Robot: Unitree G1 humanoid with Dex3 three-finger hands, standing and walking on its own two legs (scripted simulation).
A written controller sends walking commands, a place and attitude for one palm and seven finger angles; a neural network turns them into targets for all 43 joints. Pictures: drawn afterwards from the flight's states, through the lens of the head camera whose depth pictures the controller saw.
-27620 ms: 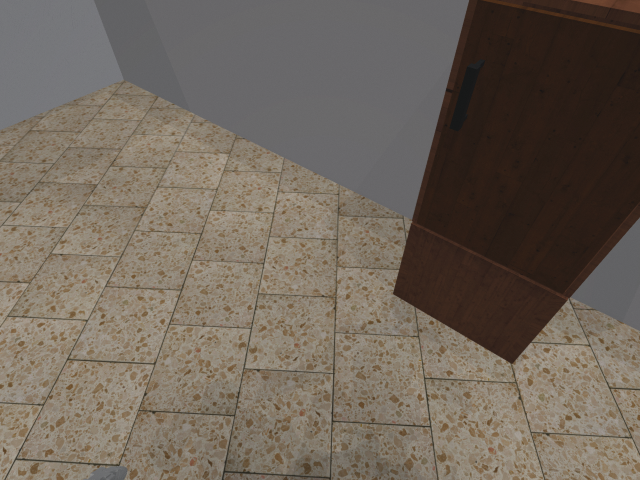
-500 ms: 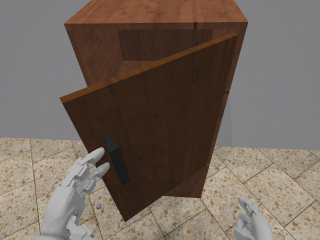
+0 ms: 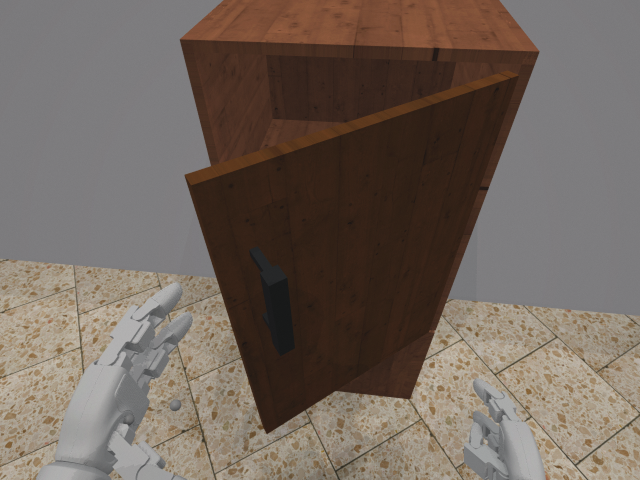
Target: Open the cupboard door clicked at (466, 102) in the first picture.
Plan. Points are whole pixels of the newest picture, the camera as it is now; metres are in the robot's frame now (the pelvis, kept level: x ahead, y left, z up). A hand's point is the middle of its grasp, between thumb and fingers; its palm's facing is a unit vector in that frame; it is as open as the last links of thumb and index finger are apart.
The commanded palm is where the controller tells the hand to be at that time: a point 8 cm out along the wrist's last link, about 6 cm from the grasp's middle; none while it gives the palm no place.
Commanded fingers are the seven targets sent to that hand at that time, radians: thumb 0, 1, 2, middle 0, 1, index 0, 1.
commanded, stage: draw the hand back to the body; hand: left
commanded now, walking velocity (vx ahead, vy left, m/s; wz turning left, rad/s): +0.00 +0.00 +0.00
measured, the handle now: (271, 302) +0.29 +0.09 +0.12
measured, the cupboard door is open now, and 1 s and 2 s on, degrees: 39 39 39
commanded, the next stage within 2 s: step back with the hand held close in 1.40 s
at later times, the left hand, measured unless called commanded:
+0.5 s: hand (104, 367) +0.18 +0.22 +0.15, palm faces +0.22 -0.93 -0.29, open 15.1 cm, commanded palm +0.14 +0.27 +0.17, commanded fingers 0.00 0.03 0.52 -0.17 -0.30 -0.17 -0.30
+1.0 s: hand (78, 297) +0.23 +0.25 +0.19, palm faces +0.38 -0.83 -0.42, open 9.3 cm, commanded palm +0.18 +0.30 +0.21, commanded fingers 0.00 0.90 0.90 -0.20 -0.30 -0.20 -0.30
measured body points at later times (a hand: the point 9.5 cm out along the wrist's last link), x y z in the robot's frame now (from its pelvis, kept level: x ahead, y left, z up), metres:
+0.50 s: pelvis +0.00 +0.02 +0.03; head -0.02 +0.01 +0.48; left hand +0.17 +0.27 +0.17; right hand +0.20 -0.20 -0.03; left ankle +0.04 +0.11 -0.70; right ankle -0.02 -0.11 -0.70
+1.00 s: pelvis +0.04 +0.00 +0.04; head +0.02 -0.02 +0.49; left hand +0.20 +0.29 +0.21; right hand +0.22 -0.22 -0.04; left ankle +0.04 +0.11 -0.70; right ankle -0.02 -0.11 -0.70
